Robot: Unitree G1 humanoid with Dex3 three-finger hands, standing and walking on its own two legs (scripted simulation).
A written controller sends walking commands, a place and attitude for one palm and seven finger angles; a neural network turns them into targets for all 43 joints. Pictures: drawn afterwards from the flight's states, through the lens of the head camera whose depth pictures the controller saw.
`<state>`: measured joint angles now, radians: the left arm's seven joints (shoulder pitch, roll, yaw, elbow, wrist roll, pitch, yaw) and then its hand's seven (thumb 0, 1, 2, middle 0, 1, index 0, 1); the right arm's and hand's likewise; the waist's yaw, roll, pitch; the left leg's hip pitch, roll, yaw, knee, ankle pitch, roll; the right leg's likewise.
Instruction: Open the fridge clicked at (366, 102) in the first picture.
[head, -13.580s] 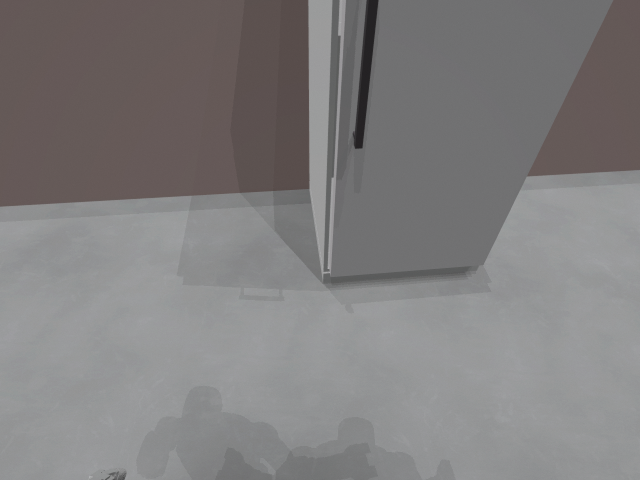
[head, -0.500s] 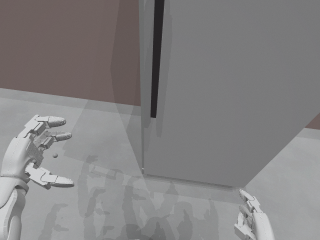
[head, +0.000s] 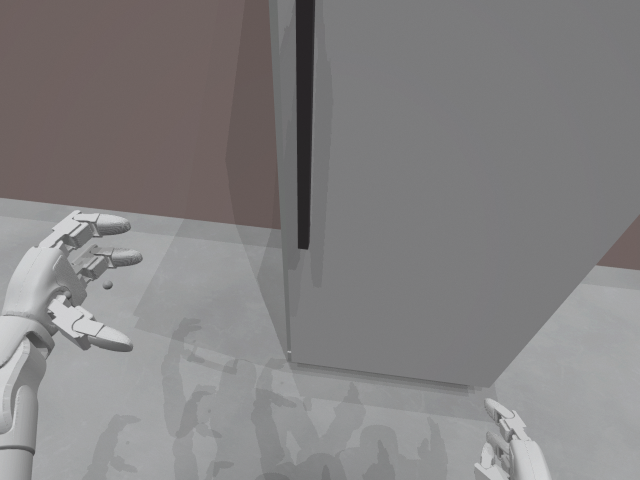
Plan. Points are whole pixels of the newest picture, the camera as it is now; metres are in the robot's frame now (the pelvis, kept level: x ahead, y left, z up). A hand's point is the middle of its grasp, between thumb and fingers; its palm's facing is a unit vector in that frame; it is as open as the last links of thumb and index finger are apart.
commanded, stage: raise the hand to about handle height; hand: left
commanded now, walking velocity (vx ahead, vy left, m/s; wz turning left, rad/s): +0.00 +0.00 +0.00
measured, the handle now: (306, 130) +0.55 +0.09 +0.17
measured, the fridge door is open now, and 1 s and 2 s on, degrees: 0 0 0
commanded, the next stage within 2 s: move the hooked fingers beside the handle in 0.32 s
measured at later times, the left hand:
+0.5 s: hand (157, 289) +0.28 +0.22 +0.12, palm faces +0.09 -0.99 -0.04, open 14.0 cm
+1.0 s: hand (186, 245) +0.35 +0.21 +0.11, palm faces +0.04 -1.00 -0.01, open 14.0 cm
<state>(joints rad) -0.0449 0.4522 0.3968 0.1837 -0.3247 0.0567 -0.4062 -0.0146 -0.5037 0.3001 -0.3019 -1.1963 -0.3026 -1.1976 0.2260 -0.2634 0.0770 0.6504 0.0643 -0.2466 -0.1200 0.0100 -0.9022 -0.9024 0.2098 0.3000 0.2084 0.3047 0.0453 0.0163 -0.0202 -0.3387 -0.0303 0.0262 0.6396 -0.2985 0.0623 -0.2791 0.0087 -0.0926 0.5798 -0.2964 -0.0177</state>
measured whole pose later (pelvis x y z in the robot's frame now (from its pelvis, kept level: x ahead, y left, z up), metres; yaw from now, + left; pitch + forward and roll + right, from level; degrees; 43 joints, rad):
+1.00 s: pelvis +0.01 -0.01 +0.00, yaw -2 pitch +2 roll -1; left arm -0.25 0.37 0.32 0.36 -0.25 -0.01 -0.28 -0.02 -0.50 0.30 -0.30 -1.20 -0.30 -1.20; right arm 0.26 -0.26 0.05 0.68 0.06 -0.23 -0.11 0.01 -0.90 -0.90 0.21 0.30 0.21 0.30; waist 0.00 0.01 -0.04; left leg -0.39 -0.01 0.05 0.67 -0.32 0.05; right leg -0.35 0.03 -0.07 0.63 -0.32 -0.03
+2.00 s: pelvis +0.00 -0.03 -0.02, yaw -3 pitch +11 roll -1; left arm -0.84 0.49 0.36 1.07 -0.13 -0.21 -0.20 -0.02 -0.50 0.30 -0.30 -1.20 -0.30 -1.20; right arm 0.36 -0.28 0.02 0.73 0.04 -0.12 -0.05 0.01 -0.91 -0.90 0.21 0.30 0.21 0.30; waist -0.11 0.01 -0.07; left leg -0.61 0.02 0.05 0.75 -0.34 0.03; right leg -0.57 0.05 -0.07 0.71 -0.33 -0.06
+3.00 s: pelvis +0.01 -0.01 -0.02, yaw -3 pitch +12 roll -2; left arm -0.82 0.44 0.32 1.06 -0.12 -0.23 -0.17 -0.02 -0.50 0.30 -0.30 -1.20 -0.30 -1.20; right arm 0.40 -0.27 0.02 0.72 0.03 -0.08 -0.03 0.00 -0.91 -0.90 0.21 0.30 0.21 0.30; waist -0.11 0.02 -0.10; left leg -0.62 0.01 0.05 0.78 -0.37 0.05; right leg -0.58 0.05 -0.06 0.72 -0.35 -0.04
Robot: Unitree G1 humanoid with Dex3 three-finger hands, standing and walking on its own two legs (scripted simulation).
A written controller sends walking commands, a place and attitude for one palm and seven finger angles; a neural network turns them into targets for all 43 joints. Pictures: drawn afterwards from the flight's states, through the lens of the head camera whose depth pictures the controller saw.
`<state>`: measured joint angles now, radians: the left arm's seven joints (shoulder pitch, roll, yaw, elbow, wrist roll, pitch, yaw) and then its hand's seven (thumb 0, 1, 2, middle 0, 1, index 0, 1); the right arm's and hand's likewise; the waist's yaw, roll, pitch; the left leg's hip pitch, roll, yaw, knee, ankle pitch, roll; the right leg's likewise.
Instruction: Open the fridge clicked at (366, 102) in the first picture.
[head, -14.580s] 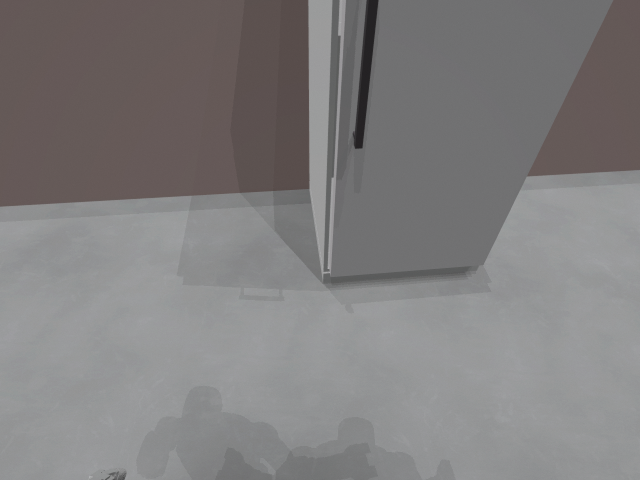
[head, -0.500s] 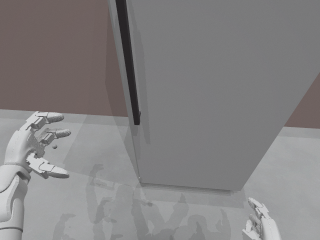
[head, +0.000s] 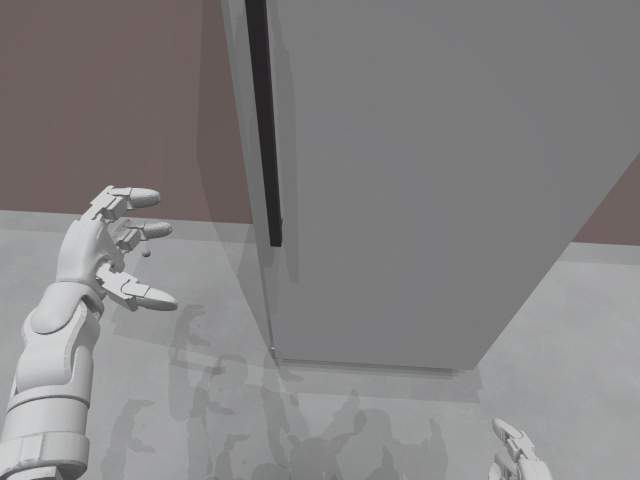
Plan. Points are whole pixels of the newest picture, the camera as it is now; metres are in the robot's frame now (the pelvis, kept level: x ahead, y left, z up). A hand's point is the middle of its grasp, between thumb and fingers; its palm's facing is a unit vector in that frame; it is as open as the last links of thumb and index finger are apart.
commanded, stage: move the hooked fingers beside the handle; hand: left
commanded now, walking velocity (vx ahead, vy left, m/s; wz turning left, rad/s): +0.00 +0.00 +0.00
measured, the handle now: (269, 124) +0.54 +0.12 +0.17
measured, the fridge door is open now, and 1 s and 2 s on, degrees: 0 0 0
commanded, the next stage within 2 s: feel for the door with the fingertips in 1.82 s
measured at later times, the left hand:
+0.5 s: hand (186, 214) +0.40 +0.21 +0.12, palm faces +0.06 -1.00 -0.01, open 14.0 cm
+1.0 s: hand (217, 179) +0.48 +0.18 +0.12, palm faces +0.07 -1.00 -0.01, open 14.0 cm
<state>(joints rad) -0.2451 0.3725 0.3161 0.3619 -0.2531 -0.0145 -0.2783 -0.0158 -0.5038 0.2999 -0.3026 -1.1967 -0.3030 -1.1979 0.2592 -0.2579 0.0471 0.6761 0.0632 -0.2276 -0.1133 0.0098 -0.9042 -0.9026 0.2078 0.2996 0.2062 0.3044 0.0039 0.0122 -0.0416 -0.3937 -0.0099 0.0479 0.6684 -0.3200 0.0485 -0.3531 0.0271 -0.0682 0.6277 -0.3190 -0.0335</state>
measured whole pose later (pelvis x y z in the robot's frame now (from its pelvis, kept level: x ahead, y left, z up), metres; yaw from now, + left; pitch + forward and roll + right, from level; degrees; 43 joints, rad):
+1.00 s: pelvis +0.00 -0.02 -0.01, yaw -1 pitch +11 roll -1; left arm -0.84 0.49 0.36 1.07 -0.13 -0.21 -0.20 -0.02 -0.50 0.30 -0.30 -1.20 -0.30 -1.20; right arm 0.36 -0.28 0.02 0.73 0.04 -0.12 -0.05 0.01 -0.91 -0.90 0.21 0.30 0.21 0.30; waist -0.11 0.01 -0.07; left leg -0.61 0.02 0.05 0.75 -0.34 0.03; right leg -0.57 0.05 -0.07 0.71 -0.33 -0.06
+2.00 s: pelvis +0.01 +0.00 -0.01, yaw -1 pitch +12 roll -2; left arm -0.82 0.44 0.32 1.06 -0.12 -0.23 -0.17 -0.02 -0.50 0.30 -0.30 -1.20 -0.30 -1.20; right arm 0.40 -0.27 0.02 0.72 0.03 -0.08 -0.03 0.00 -0.91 -0.90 0.21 0.30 0.21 0.30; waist -0.11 0.02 -0.10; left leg -0.62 0.01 0.05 0.78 -0.37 0.05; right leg -0.58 0.05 -0.06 0.72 -0.35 -0.04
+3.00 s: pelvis +0.00 -0.01 -0.01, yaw -1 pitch +12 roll -2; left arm -0.89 0.41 0.33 1.13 -0.09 -0.25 -0.10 -0.02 -0.50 0.30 -0.30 -1.20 -0.32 -1.21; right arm 0.39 -0.27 0.02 0.72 0.02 -0.10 -0.02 0.00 -0.91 -0.90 0.21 0.30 0.21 0.30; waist -0.13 0.02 -0.10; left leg -0.64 0.02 0.05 0.78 -0.36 0.04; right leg -0.61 0.05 -0.06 0.73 -0.34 -0.05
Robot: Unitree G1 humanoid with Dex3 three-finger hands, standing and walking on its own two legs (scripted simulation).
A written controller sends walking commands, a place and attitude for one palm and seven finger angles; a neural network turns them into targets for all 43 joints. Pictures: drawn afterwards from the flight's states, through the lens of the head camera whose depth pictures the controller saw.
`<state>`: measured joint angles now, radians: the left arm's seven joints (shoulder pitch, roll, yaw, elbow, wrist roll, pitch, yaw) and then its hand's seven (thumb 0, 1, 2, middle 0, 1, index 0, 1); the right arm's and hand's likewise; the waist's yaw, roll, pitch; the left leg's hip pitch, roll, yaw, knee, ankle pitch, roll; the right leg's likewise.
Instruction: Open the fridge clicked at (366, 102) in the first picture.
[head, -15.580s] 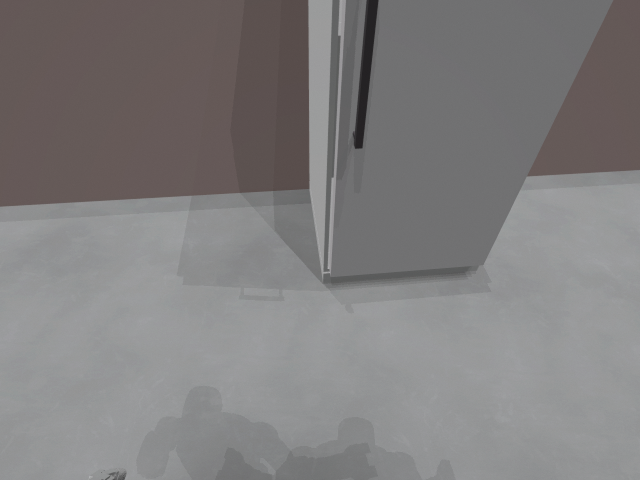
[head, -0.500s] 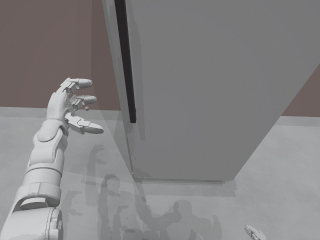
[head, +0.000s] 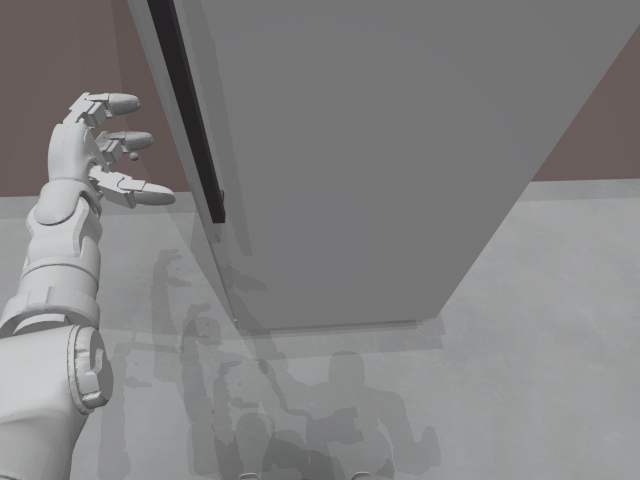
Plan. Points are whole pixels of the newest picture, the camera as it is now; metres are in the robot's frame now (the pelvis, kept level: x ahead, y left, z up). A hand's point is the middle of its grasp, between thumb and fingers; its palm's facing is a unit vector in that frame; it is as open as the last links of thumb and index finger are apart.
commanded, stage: move the hooked fingers beside the handle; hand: left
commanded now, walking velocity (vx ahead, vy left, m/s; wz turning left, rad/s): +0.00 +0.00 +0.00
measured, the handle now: (188, 86) +0.54 +0.14 +0.19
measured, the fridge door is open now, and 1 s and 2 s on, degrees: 0 0 0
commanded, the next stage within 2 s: feel for the door with the fingertips in 0.82 s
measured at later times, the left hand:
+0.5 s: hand (138, 158) +0.49 +0.21 +0.12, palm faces +0.08 -1.00 -0.01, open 14.0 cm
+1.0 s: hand (135, 157) +0.48 +0.21 +0.13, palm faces +0.07 -1.00 -0.01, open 14.0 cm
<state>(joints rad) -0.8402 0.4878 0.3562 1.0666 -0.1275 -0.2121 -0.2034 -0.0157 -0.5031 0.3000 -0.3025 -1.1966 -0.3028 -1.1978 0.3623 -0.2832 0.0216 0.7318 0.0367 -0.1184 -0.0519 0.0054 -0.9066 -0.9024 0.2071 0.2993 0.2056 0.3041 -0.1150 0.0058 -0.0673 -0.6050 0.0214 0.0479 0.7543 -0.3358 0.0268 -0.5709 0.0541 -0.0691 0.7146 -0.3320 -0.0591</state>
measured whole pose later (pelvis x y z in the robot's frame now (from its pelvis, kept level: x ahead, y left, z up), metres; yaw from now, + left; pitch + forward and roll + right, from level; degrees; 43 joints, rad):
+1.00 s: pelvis +0.01 +0.02 +0.00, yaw +0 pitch +12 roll -2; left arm -0.82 0.44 0.32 1.06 -0.12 -0.23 -0.17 -0.02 -0.50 0.30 -0.30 -1.20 -0.30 -1.20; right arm 0.40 -0.27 0.02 0.72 0.03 -0.08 -0.03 0.00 -0.91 -0.90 0.21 0.30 0.21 0.30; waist -0.11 0.02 -0.10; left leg -0.62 0.01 0.05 0.78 -0.37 0.05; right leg -0.58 0.05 -0.06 0.72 -0.35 -0.04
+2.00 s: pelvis +0.01 +0.01 +0.00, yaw +0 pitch +12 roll -2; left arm -0.89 0.41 0.33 1.13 -0.09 -0.25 -0.10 -0.02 -0.50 0.30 -0.30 -1.20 -0.32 -1.21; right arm 0.39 -0.27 0.02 0.72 0.02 -0.10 -0.02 0.00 -0.91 -0.90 0.21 0.30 0.21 0.30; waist -0.13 0.02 -0.10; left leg -0.64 0.02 0.05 0.78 -0.36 0.04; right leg -0.61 0.05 -0.06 0.73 -0.34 -0.05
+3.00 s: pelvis +0.00 +0.01 +0.00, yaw +0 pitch +11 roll -1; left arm -0.88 0.32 0.26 1.10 -0.10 -0.24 -0.03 -0.02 -0.50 0.30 -0.30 -1.20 -0.30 -1.20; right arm 0.37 -0.26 0.01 0.73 0.02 -0.10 -0.02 0.00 -0.91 -0.90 0.21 0.30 0.21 0.30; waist -0.12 0.02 -0.09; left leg -0.62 0.01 0.04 0.77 -0.35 0.03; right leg -0.58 0.05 -0.07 0.72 -0.34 -0.05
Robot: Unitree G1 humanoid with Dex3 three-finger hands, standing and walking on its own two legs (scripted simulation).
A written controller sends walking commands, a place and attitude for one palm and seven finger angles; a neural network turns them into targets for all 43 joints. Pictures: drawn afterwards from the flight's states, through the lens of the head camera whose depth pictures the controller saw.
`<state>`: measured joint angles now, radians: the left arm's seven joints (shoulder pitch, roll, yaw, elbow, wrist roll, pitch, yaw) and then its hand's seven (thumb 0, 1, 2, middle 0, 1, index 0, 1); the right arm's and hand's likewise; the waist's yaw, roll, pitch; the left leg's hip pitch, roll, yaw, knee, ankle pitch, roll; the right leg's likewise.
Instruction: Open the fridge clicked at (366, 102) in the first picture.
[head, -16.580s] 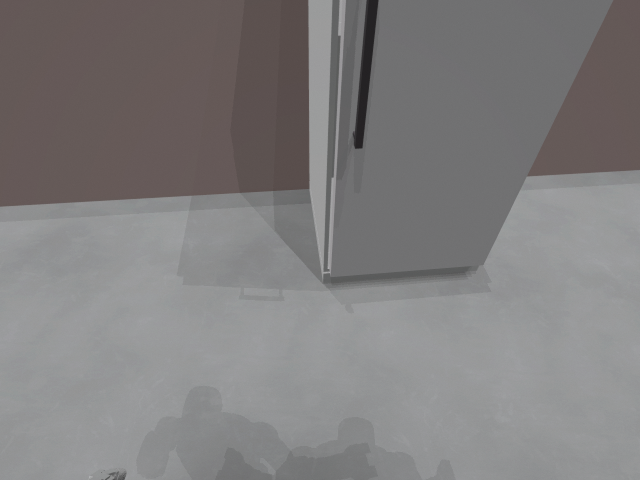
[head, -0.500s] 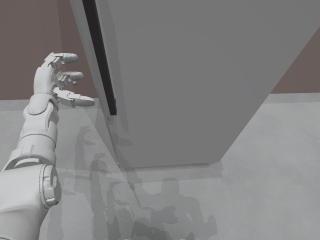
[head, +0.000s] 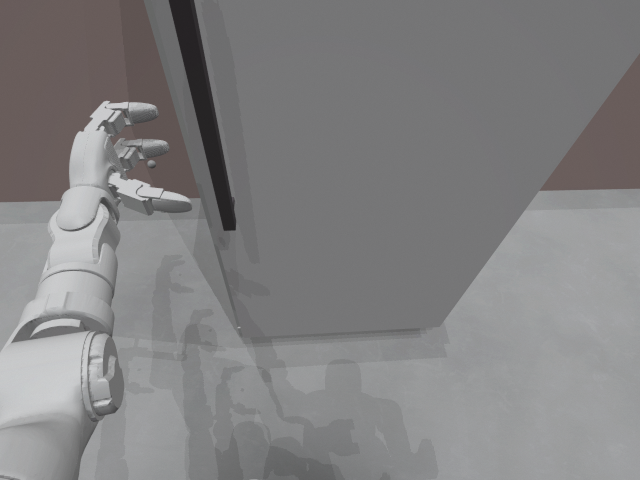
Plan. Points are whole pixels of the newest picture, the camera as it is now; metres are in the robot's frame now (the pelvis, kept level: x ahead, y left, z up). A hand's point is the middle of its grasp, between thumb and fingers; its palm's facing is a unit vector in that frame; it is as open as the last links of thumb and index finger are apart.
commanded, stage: feel for the door with the fingertips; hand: left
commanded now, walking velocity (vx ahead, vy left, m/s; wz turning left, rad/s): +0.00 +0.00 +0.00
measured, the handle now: (205, 94) +0.53 +0.13 +0.19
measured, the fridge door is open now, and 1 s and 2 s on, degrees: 0 0 0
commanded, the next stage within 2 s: slide the fingers in behind the handle in 0.62 s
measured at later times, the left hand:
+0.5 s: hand (185, 157) +0.49 +0.16 +0.13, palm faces +0.11 -0.99 -0.02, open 14.0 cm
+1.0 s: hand (183, 159) +0.49 +0.16 +0.13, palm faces +0.08 -1.00 +0.00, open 13.9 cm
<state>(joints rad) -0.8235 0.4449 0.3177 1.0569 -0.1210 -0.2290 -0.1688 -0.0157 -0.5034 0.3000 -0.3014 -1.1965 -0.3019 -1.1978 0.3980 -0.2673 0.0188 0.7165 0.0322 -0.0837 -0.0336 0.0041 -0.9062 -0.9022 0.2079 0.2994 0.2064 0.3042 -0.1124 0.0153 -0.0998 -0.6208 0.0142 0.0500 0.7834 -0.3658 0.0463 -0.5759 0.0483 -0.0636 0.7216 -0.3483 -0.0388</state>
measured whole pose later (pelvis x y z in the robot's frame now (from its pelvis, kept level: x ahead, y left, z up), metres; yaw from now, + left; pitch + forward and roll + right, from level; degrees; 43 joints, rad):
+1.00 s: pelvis +0.00 -0.01 +0.00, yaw +0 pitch +12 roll -2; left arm -0.89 0.41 0.33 1.13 -0.09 -0.25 -0.10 -0.02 -0.50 0.30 -0.30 -1.20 -0.32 -1.21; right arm 0.39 -0.27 0.02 0.72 0.02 -0.10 -0.02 0.00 -0.91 -0.90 0.21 0.30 0.21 0.30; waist -0.13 0.02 -0.10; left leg -0.64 0.02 0.05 0.78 -0.36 0.04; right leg -0.61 0.05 -0.06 0.73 -0.34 -0.05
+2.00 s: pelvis -0.01 -0.01 +0.00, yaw +0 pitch +11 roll -1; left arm -0.88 0.32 0.26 1.10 -0.10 -0.24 -0.03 -0.02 -0.50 0.30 -0.30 -1.20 -0.30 -1.20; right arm 0.37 -0.26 0.01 0.73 0.02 -0.10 -0.02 0.00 -0.91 -0.90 0.21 0.30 0.21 0.30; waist -0.12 0.02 -0.09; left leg -0.62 0.01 0.04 0.77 -0.35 0.03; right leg -0.58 0.05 -0.07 0.72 -0.34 -0.05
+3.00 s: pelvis -0.01 -0.01 +0.00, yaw +0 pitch +11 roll -1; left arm -0.89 0.29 0.25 1.11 -0.07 -0.27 0.03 -0.01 -0.05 0.49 -0.35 -1.26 -0.35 -1.26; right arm 0.36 -0.26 0.01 0.73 0.00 -0.10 -0.01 0.00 -0.91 -0.90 0.21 0.30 0.21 0.30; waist -0.13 0.02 -0.09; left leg -0.62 0.01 0.04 0.77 -0.34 0.03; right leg -0.59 0.05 -0.06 0.73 -0.34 -0.05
